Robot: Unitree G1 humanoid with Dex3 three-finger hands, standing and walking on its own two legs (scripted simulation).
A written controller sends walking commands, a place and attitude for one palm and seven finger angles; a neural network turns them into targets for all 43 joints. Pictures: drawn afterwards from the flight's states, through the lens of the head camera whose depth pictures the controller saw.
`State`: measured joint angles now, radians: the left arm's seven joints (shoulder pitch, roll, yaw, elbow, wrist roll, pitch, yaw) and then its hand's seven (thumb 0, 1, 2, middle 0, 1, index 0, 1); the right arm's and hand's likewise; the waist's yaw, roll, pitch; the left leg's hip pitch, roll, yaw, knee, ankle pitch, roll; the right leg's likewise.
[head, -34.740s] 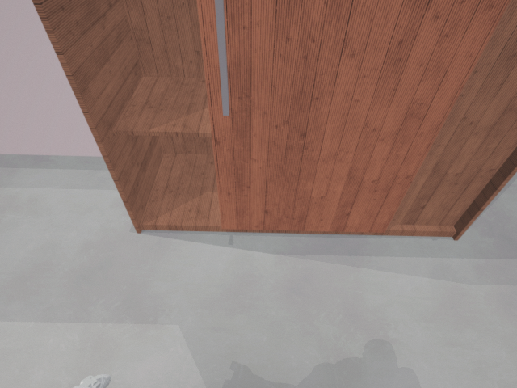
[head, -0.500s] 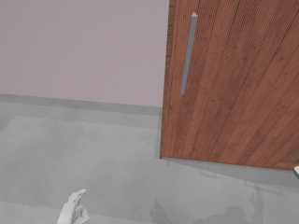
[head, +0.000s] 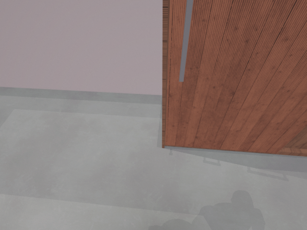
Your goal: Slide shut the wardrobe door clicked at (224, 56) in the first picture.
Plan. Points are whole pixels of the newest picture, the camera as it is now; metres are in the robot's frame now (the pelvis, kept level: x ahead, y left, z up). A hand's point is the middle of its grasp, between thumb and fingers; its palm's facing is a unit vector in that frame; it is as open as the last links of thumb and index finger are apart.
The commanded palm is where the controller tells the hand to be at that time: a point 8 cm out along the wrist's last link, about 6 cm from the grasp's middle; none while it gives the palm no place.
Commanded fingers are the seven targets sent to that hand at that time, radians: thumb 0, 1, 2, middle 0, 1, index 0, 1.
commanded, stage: let the arm hang, fingers relaxed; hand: right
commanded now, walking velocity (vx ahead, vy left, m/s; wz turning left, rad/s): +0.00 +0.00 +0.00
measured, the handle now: (185, 42) +0.71 -0.07 +0.10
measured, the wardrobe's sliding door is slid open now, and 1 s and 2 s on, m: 0.00 0.00 0.00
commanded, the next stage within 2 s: look to check the result in 0.60 s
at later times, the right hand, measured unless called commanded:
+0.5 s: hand out of the picture +0.11 -0.24 -0.15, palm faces -0.06 +0.95 -0.30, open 7.4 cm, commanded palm none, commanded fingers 0.00 -0.90 -0.90 0.20 0.30 0.20 0.30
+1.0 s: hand out of the picture +0.13 -0.24 -0.15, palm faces -0.06 +0.94 -0.34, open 7.4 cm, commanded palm none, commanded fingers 0.00 -0.90 -0.90 0.20 0.30 0.20 0.30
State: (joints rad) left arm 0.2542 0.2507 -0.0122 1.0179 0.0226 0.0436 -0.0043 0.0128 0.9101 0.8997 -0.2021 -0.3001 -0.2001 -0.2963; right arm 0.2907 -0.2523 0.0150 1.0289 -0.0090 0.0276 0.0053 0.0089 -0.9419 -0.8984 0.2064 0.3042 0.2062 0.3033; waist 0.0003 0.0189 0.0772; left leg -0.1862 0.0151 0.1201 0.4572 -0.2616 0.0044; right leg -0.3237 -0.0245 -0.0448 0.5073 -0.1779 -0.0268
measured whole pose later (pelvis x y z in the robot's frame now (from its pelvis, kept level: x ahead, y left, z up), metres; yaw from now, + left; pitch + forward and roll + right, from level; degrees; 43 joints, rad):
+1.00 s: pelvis +0.05 +0.00 +0.01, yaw +2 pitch +0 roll +0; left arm 0.09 0.33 -0.01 1.13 0.01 0.00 0.00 0.01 0.91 0.90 -0.20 -0.30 -0.20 -0.30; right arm 0.12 -0.34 0.00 1.13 -0.01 -0.02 0.00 0.01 -0.91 -0.90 0.20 0.30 0.20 0.30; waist 0.00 -0.01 0.04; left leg -0.04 0.03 0.08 0.29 -0.25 -0.01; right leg -0.15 0.00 -0.09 0.32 -0.17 -0.02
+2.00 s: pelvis +0.06 +0.04 +0.01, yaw +3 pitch -1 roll -1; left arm 0.11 0.33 0.00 1.13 0.01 0.01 0.01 0.01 0.91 0.90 -0.20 -0.30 -0.20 -0.30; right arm 0.11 -0.32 0.00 1.12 -0.01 -0.02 -0.01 0.01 -0.91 -0.90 0.20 0.30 0.20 0.30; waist 0.01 -0.01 0.05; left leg 0.00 -0.03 0.07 0.27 -0.25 0.04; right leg -0.11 -0.06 -0.09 0.30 -0.17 0.03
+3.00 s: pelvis +0.06 +0.03 +0.01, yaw +3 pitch -1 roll -1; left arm 0.09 0.34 -0.01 1.13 0.01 0.00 0.00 0.01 0.91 0.90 -0.20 -0.30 -0.20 -0.30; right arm 0.10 -0.33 0.01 1.13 -0.01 -0.02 0.00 0.01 -0.91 -0.90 0.20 0.30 0.20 0.30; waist 0.01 0.00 0.05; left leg 0.00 -0.01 0.06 0.25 -0.23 0.03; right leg -0.11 -0.04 -0.10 0.28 -0.16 0.01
